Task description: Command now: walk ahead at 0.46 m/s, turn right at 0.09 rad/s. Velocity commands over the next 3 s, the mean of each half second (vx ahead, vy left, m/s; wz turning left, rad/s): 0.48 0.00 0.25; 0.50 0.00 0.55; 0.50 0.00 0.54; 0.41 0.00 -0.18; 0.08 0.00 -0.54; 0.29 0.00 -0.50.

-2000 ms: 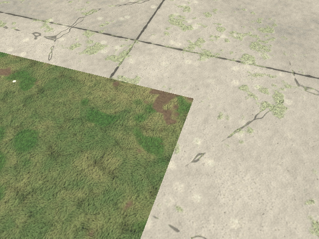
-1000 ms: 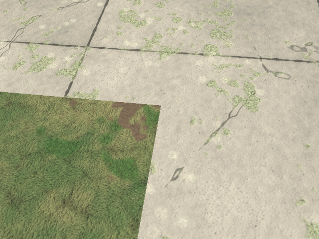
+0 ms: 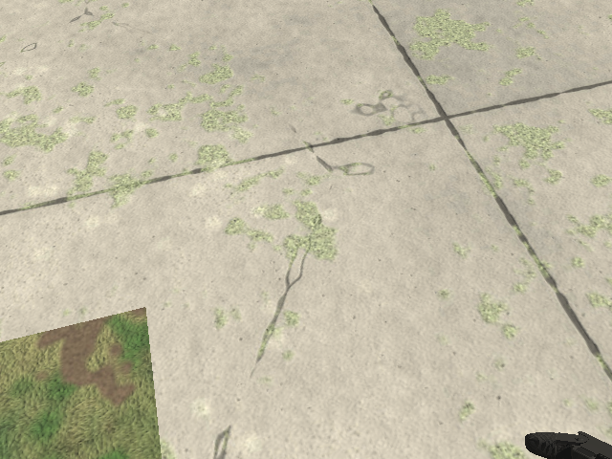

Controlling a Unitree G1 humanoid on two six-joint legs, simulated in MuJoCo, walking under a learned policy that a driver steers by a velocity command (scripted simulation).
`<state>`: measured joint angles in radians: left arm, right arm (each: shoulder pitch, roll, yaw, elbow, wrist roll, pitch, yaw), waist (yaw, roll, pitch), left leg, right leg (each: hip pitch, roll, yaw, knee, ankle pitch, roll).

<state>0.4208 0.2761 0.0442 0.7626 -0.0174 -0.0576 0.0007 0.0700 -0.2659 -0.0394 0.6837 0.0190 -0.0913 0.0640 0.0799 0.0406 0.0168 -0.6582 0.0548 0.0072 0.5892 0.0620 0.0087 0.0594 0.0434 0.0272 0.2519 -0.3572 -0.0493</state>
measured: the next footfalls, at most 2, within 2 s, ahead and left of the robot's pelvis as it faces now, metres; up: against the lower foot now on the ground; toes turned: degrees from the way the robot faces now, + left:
left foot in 0.10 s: +0.25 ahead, +0.13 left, +0.00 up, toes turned +2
right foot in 0.58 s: +0.51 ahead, -0.08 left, +0.00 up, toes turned +16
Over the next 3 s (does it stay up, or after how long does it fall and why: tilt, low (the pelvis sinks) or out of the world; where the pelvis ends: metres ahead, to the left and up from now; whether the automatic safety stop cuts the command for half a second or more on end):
stays up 1.14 0.47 0.00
